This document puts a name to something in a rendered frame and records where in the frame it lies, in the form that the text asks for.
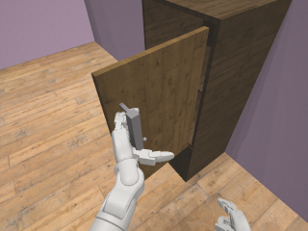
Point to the right robot hand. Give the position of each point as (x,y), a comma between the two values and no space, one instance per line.
(237,221)

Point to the cupboard door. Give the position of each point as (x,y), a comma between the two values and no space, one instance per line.
(162,82)

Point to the left robot hand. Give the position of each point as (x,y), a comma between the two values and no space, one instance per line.
(123,149)

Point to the robot left forearm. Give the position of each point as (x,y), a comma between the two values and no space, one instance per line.
(120,203)

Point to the handle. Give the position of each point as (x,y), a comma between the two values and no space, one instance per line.
(134,126)

